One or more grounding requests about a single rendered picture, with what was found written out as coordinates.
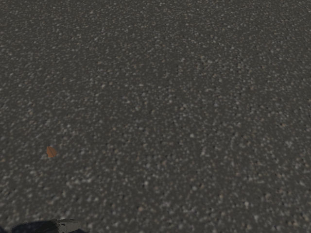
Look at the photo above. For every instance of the left robot hand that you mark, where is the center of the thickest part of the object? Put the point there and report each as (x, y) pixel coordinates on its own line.
(59, 226)

